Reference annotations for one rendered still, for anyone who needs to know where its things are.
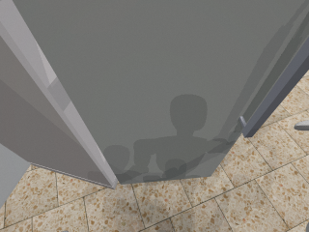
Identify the fridge door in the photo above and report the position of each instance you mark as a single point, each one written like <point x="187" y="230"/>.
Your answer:
<point x="161" y="84"/>

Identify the handle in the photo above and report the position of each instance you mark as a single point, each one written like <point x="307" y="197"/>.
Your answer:
<point x="284" y="85"/>

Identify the robot right hand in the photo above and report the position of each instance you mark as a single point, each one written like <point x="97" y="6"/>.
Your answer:
<point x="302" y="126"/>

